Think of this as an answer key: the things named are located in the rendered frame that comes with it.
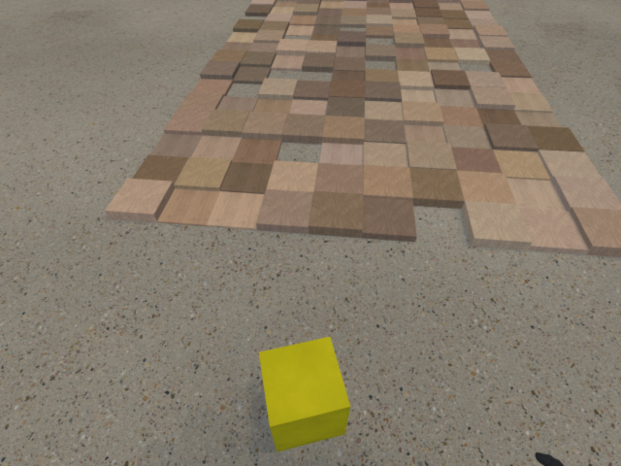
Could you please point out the carton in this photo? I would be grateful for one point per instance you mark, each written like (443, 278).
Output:
(305, 394)

